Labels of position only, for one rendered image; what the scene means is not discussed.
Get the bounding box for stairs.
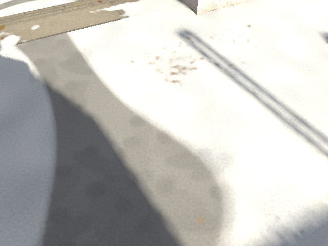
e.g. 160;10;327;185
0;0;114;25

